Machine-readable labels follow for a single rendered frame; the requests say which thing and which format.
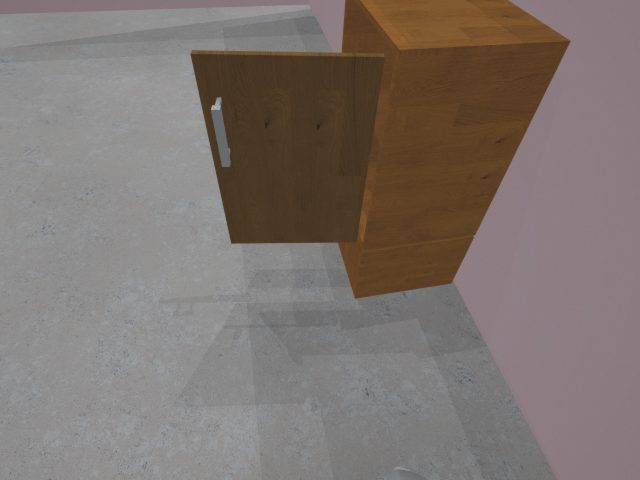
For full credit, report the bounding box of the handle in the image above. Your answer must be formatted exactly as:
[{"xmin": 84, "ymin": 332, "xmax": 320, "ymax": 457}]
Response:
[{"xmin": 211, "ymin": 97, "xmax": 231, "ymax": 167}]

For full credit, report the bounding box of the cupboard door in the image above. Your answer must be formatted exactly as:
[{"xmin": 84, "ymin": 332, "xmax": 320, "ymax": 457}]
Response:
[{"xmin": 191, "ymin": 50, "xmax": 385, "ymax": 244}]

